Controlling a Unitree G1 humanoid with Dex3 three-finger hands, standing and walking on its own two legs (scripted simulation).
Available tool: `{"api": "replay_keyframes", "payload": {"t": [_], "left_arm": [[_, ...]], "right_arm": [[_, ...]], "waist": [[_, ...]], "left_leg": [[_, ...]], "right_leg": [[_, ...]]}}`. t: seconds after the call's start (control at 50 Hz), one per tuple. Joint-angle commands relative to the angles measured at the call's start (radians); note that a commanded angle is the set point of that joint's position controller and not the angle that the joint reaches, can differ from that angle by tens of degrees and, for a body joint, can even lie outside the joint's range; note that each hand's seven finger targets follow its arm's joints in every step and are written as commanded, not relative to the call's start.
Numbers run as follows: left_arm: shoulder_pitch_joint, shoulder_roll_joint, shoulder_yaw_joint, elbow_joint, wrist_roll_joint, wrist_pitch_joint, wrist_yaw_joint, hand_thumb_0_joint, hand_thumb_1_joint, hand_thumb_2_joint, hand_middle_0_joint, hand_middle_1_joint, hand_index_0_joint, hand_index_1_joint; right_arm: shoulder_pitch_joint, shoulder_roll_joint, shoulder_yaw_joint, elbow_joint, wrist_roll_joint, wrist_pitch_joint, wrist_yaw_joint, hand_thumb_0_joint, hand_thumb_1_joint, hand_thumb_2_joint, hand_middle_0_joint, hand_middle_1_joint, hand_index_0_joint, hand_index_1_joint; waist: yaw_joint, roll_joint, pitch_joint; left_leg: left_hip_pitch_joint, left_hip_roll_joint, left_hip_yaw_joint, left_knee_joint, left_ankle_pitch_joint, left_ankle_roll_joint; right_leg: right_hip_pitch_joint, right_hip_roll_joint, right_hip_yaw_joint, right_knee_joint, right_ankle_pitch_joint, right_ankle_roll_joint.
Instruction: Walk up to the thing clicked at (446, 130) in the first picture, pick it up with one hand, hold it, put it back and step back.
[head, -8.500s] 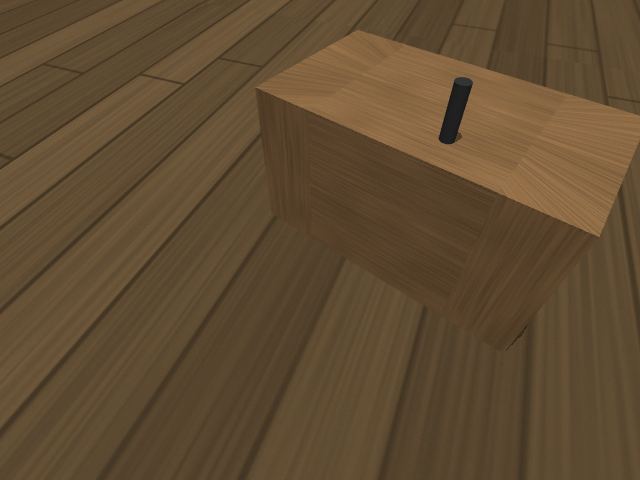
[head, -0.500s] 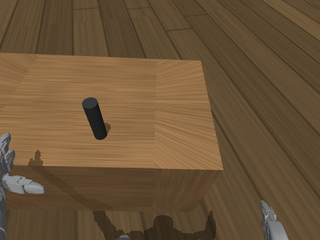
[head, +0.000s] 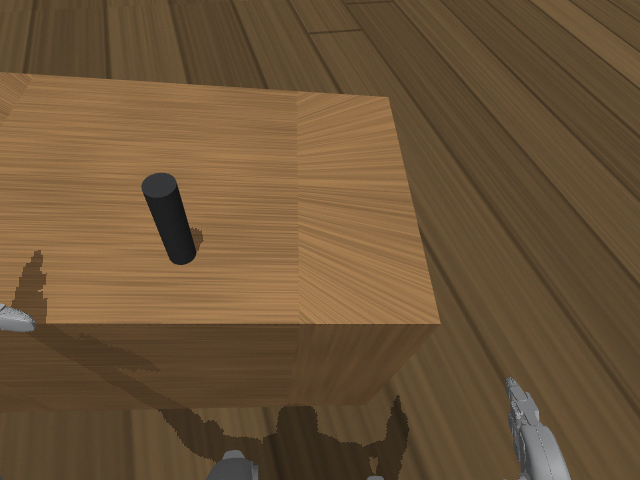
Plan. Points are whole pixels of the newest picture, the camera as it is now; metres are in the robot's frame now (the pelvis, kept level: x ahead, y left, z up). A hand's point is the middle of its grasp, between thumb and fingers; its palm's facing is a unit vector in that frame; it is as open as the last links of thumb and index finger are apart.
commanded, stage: go down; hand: left
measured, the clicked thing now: (172, 223) +0.48 +0.22 -0.04
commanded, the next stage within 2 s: approach in 1.92 s
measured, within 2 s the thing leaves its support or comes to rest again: neither
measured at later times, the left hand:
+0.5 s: hand out of the picture +0.37 +0.39 +0.05, palm faces +0.31 -0.95 -0.04, open 17.5 cm
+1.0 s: hand out of the picture +0.39 +0.41 +0.06, palm faces +0.29 -0.96 -0.01, open 17.5 cm
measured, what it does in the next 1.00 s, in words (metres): stands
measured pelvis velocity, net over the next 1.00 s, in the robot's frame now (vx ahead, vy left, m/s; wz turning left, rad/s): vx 0.00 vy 0.01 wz -0.01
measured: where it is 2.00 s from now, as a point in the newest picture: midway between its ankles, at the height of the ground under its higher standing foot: outside the picture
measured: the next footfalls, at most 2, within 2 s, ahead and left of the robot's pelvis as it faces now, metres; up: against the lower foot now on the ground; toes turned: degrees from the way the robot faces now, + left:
none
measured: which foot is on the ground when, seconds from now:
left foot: down 0.00-1.00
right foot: down 0.00-1.00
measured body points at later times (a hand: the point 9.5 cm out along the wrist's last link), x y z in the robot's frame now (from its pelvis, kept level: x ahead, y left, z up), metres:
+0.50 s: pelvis +0.00 +0.01 -0.01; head +0.08 +0.05 +0.43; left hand +0.35 +0.44 +0.06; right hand +0.16 -0.24 -0.04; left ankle +0.04 +0.12 -0.69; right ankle -0.03 -0.16 -0.69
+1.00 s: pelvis +0.00 +0.01 -0.02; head +0.09 +0.06 +0.42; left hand +0.37 +0.46 +0.07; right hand +0.16 -0.24 -0.04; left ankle +0.04 +0.12 -0.69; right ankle -0.03 -0.16 -0.69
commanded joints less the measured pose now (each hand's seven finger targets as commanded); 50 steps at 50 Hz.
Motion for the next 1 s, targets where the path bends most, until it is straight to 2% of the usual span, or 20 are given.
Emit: {"api": "replay_keyframes", "payload": {"t": [0.0, 0.06, 0.08, 0.12, 0.22, 0.26, 0.28, 0.3, 0.32, 0.36, 0.42, 0.44, 0.5, 0.54, 0.58, 0.62, 0.7, 0.88, 0.96, 0.98], "left_arm": [[-0.275, 0.370, 0.074, -0.219, -0.044, -0.070, -0.016, 0.000, -0.573, 0.042, -0.058, -0.037, -0.059, -0.042], [-0.277, 0.366, 0.070, -0.245, -0.044, -0.070, -0.021, 0.000, -0.570, 0.030, -0.061, -0.027, -0.060, -0.033], [-0.254, 0.387, 0.088, -0.227, -0.039, -0.065, -0.021, 0.000, -0.574, 0.037, -0.061, -0.032, -0.061, -0.037], [-0.235, 0.361, 0.074, -0.214, -0.038, -0.057, -0.026, 0.000, -0.553, 0.051, -0.057, -0.031, -0.056, -0.039], [-0.251, 0.362, 0.083, -0.244, -0.046, -0.059, -0.030, 0.000, -0.588, 0.034, -0.061, -0.020, -0.059, -0.029], [-0.291, 0.374, 0.083, -0.254, -0.047, -0.066, -0.034, 0.000, -0.567, 0.044, -0.058, -0.026, -0.056, -0.033], [-0.288, 0.385, 0.096, -0.249, -0.049, -0.067, -0.036, 0.000, -0.568, 0.052, -0.058, -0.031, -0.056, -0.039], [-0.316, 0.388, 0.089, -0.258, -0.050, -0.071, -0.037, 0.000, -0.565, 0.057, -0.056, -0.037, -0.055, -0.043], [-0.319, 0.423, 0.115, -0.257, -0.053, -0.073, -0.037, 0.000, -0.560, 0.057, -0.055, -0.033, -0.052, -0.042], [-0.315, 0.416, 0.106, -0.235, -0.046, -0.071, -0.042, 0.000, -0.530, 0.062, -0.053, -0.031, -0.051, -0.038], [-0.333, 0.419, 0.105, -0.205, -0.050, -0.073, -0.055, 0.000, -0.549, 0.053, -0.058, -0.036, -0.059, -0.042], [-0.332, 0.443, 0.119, -0.197, -0.051, -0.071, -0.057, 0.000, -0.542, 0.057, -0.055, -0.032, -0.054, -0.039], [-0.349, 0.446, 0.110, -0.180, -0.051, -0.067, -0.069, 0.000, -0.543, 0.058, -0.056, -0.038, -0.058, -0.042], [-0.366, 0.440, 0.110, -0.161, -0.055, -0.073, -0.080, 0.000, -0.544, 0.056, -0.053, -0.034, -0.055, -0.038], [-0.396, 0.480, 0.128, -0.176, -0.058, -0.076, -0.085, 0.000, -0.563, 0.051, -0.057, -0.034, -0.058, -0.039], [-0.384, 0.485, 0.129, -0.142, -0.056, -0.074, -0.088, 0.000, -0.570, 0.047, -0.057, -0.035, -0.059, -0.039], [-0.420, 0.508, 0.135, -0.135, -0.052, -0.077, -0.100, 0.000, -0.572, 0.056, -0.058, -0.037, -0.057, -0.044], [-0.442, 0.554, 0.153, -0.122, -0.057, -0.080, -0.118, 0.000, -0.556, 0.053, -0.057, -0.041, -0.060, -0.044], [-0.436, 0.547, 0.147, -0.118, -0.065, -0.073, -0.135, 0.000, -0.574, 0.045, -0.062, -0.041, -0.063, -0.045], [-0.428, 0.546, 0.157, -0.123, -0.070, -0.071, -0.140, 0.000, -0.579, 0.050, -0.059, -0.038, -0.059, -0.043]], "right_arm": [[0.009, -0.155, -0.072, -0.170, 0.004, -0.060, -0.017, 0.000, 0.468, -0.069, 0.048, 0.050, 0.049, 0.050], [0.018, -0.176, -0.083, -0.221, 0.004, -0.073, -0.021, 0.000, 0.462, -0.071, 0.048, 0.050, 0.049, 0.050], [0.040, -0.194, -0.107, -0.207, 0.003, -0.074, -0.022, 0.000, 0.464, -0.070, 0.048, 0.049, 0.049, 0.049], [0.067, -0.179, -0.092, -0.186, -0.001, -0.072, -0.019, 0.000, 0.467, -0.070, 0.048, 0.050, 0.049, 0.050], [0.029, -0.174, -0.090, -0.226, -0.001, -0.079, -0.008, 0.000, 0.480, -0.066, 0.049, 0.049, 0.049, 0.049], [0.042, -0.149, -0.068, -0.205, -0.002, -0.077, -0.008, 0.000, 0.477, -0.068, 0.048, 0.050, 0.049, 0.050], [0.040, -0.129, -0.049, -0.189, -0.001, -0.076, -0.007, 0.000, 0.483, -0.066, 0.049, 0.049, 0.049, 0.049], [0.025, -0.155, -0.079, -0.193, -0.002, -0.077, -0.010, 0.000, 0.484, -0.066, 0.049, 0.049, 0.049, 0.049], [0.023, -0.176, -0.090, -0.199, -0.003, -0.078, -0.012, 0.000, 0.482, -0.067, 0.048, 0.049, 0.049, 0.049], [0.023, -0.155, -0.065, -0.215, -0.003, -0.079, -0.010, 0.000, 0.473, -0.070, 0.048, 0.049, 0.049, 0.049], [0.054, -0.160, -0.074, -0.186, -0.006, -0.077, -0.013, 0.000, 0.470, -0.069, 0.049, 0.049, 0.049, 0.049], [0.047, -0.191, -0.096, -0.219, -0.007, -0.079, -0.016, 0.000, 0.475, -0.069, 0.048, 0.049, 0.049, 0.049], [0.042, -0.162, -0.067, -0.198, -0.005, -0.080, -0.011, 0.000, 0.478, -0.068, 0.048, 0.049, 0.049, 0.049], [0.025, -0.170, -0.075, -0.221, -0.004, -0.088, -0.014, 0.000, 0.480, -0.067, 0.048, 0.050, 0.049, 0.050], [0.033, -0.151, -0.047, -0.222, -0.005, -0.090, -0.012, 0.000, 0.490, -0.064, 0.049, 0.049, 0.049, 0.050], [0.017, -0.171, -0.063, -0.265, -0.003, -0.092, -0.016, 0.000, 0.500, -0.062, 0.049, 0.049, 0.049, 0.049], [0.031, -0.180, -0.070, -0.232, -0.012, -0.089, -0.019, 0.000, 0.491, -0.065, 0.048, 0.050, 0.049, 0.050], [0.031, -0.177, -0.058, -0.263, -0.008, -0.101, -0.027, 0.000, 0.502, -0.062, 0.049, 0.050, 0.049, 0.050], [0.043, -0.175, -0.059, -0.243, -0.008, -0.102, -0.030, 0.000, 0.507, -0.060, 0.049, 0.049, 0.049, 0.049], [0.049, -0.194, -0.069, -0.260, -0.010, -0.107, -0.030, 0.000, 0.506, -0.061, 0.049, 0.049, 0.049, 0.049]], "waist": [[0.020, 0.205, -0.305], [0.011, 0.207, -0.335], [0.010, 0.219, -0.350], [0.013, 0.237, -0.346], [0.020, 0.233, -0.345], [0.014, 0.237, -0.328], [0.026, 0.235, -0.329], [0.010, 0.241, -0.325], [0.015, 0.230, -0.339], [0.015, 0.231, -0.339], [-0.002, 0.247, -0.338], [-0.006, 0.217, -0.352], [0.002, 0.244, -0.310], [-0.012, 0.207, -0.310], [-0.003, 0.239, -0.346], [-0.007, 0.204, -0.354], [-0.009, 0.249, -0.377], [-0.021, 0.250, -0.350], [-0.016, 0.281, -0.370], [-0.020, 0.269, -0.407]], "left_leg": [[0.367, -0.033, -0.015, -0.111, 0.236, 0.006], [0.410, -0.025, -0.026, -0.106, 0.277, 0.005], [0.432, -0.020, -0.031, -0.104, 0.310, 0.001], [0.448, -0.013, -0.039, -0.093, 0.383, 0.000], [0.412, -0.014, -0.041, -0.098, 0.326, -0.003], [0.394, -0.016, -0.035, -0.090, 0.325, -0.001], [0.388, -0.020, -0.031, -0.086, 0.333, 0.002], [0.390, -0.019, -0.031, -0.085, 0.321, 0.002], [0.385, -0.021, -0.031, -0.079, 0.317, 0.006], [0.375, -0.024, -0.029, -0.077, 0.297, 0.007], [0.385, -0.021, -0.032, -0.074, 0.290, 0.005], [0.382, -0.024, -0.031, -0.068, 0.294, 0.010], [0.341, -0.031, -0.023, -0.073, 0.215, 0.008], [0.326, -0.028, -0.031, -0.074, 0.164, 0.010], [0.329, -0.029, -0.029, -0.061, 0.198, 0.011], [0.328, -0.029, -0.032, -0.056, 0.218, 0.014], [0.353, -0.021, -0.045, -0.048, 0.249, 0.005], [0.296, -0.033, -0.032, -0.045, 0.135, 0.009], [0.336, -0.025, -0.044, -0.047, 0.193, 0.002], [0.374, -0.015, -0.057, -0.041, 0.264, -0.001]], "right_leg": [[-0.025, 0.044, -0.021, -0.094, 0.229, -0.056], [-0.034, 0.048, -0.026, -0.083, 0.241, -0.056], [-0.043, 0.050, -0.031, -0.076, 0.250, -0.056], [-0.067, 0.051, -0.035, -0.069, 0.264, -0.056], [-0.054, 0.051, -0.037, -0.065, 0.234, -0.060], [-0.057, 0.051, -0.034, -0.066, 0.242, -0.059], [-0.053, 0.049, -0.032, -0.064, 0.253, -0.058], [-0.063, 0.049, -0.029, -0.063, 0.247, -0.058], [-0.058, 0.048, -0.027, -0.063, 0.251, -0.057], [-0.057, 0.047, -0.025, -0.063, 0.246, -0.056], [-0.085, 0.049, -0.028, -0.059, 0.236, -0.057], [-0.072, 0.049, -0.027, -0.061, 0.247, -0.055], [-0.100, 0.047, -0.022, -0.061, 0.200, -0.058], [-0.117, 0.052, -0.026, -0.061, 0.164, -0.057], [-0.101, 0.048, -0.024, -0.055, 0.190, -0.057], [-0.093, 0.050, -0.027, -0.051, 0.206, -0.056], [-0.131, 0.053, -0.033, -0.035, 0.204, -0.060], [-0.134, 0.052, -0.023, -0.043, 0.147, -0.058], [-0.155, 0.057, -0.038, -0.029, 0.164, -0.062], [-0.161, 0.062, -0.046, -0.020, 0.194, -0.062]]}}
